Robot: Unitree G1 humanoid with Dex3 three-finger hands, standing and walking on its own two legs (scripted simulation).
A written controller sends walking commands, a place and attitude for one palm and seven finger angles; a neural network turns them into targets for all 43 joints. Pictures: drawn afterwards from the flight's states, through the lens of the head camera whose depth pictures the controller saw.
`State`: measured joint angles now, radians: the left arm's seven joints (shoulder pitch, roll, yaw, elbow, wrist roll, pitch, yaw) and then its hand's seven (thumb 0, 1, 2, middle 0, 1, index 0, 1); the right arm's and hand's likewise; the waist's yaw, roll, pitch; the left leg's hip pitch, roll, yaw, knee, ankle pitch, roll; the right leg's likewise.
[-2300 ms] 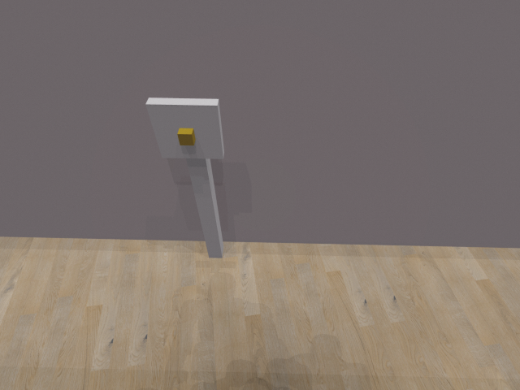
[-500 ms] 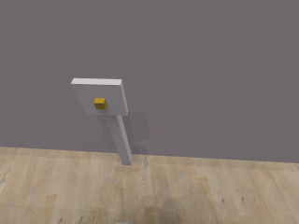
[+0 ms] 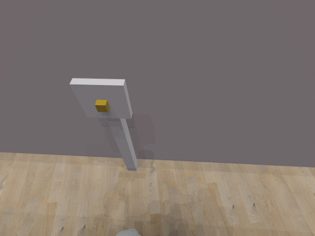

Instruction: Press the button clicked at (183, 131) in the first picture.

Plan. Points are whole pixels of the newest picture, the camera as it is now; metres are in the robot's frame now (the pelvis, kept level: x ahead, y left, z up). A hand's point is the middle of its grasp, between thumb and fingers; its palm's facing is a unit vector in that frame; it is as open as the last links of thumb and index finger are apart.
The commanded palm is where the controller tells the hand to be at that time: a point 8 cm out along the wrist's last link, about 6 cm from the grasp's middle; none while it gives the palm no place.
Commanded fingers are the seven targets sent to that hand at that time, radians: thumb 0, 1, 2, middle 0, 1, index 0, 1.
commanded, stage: come to a stop and stand still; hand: left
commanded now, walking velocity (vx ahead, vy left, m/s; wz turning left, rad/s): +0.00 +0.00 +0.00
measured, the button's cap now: (102, 105) +0.52 +0.25 -0.04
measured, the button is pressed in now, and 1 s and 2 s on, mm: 0 0 0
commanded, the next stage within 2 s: look again from close up in 1.16 s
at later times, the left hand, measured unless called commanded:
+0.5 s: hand out of the picture +0.01 +0.16 -0.17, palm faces -0.01 -0.98 -0.21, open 7.3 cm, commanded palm none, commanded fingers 0.00 0.90 0.90 -0.20 -0.30 -0.20 -0.30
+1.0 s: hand out of the picture +0.03 +0.15 -0.17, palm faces +0.01 -0.98 -0.18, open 7.4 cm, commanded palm none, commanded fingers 0.00 0.90 0.90 -0.20 -0.30 -0.20 -0.30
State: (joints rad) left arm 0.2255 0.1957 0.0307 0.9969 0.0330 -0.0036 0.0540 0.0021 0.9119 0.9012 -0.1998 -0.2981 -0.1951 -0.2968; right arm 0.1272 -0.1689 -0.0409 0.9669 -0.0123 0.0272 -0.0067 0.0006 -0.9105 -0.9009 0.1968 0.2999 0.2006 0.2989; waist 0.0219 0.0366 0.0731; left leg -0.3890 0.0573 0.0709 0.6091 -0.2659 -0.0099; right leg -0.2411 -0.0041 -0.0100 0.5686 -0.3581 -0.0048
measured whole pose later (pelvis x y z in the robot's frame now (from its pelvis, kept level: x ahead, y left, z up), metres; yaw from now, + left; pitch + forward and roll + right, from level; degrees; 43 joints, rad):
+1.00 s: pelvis +0.04 -0.02 +0.01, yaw +0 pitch +0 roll +1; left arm 0.30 0.16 -0.02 1.11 0.02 -0.02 0.04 0.00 0.91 0.90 -0.20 -0.30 -0.20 -0.30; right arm 0.22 -0.16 0.01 1.12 -0.01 -0.02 -0.03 0.01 -0.93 -0.90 0.20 0.30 0.20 0.30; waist 0.00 -0.03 0.02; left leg -0.23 0.02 0.06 0.49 -0.25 0.00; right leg -0.11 0.02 -0.02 0.47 -0.36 -0.03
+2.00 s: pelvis +0.05 -0.03 +0.01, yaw +1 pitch +0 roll +1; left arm 0.30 0.17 0.01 1.09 0.02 -0.01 0.05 0.00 0.91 0.90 -0.20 -0.30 -0.20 -0.30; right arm 0.23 -0.17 0.00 1.12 -0.01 0.00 -0.03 0.00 -0.91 -0.90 0.20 0.30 0.20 0.30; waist 0.02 -0.02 0.03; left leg -0.22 0.02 0.05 0.48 -0.26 -0.02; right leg -0.09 0.03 -0.04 0.45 -0.36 -0.05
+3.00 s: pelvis +0.05 +0.00 +0.01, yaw +2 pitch -1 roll +0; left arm 0.31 0.16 -0.02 1.04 0.02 -0.02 0.05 0.01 0.92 0.90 -0.20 -0.30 -0.20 -0.30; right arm 0.29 -0.15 0.01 1.08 -0.02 0.00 -0.02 0.01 -0.92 -0.90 0.20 0.30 0.20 0.30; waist -0.01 -0.02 0.02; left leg -0.27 0.05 0.07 0.53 -0.23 -0.01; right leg -0.15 0.03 -0.07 0.52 -0.35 -0.05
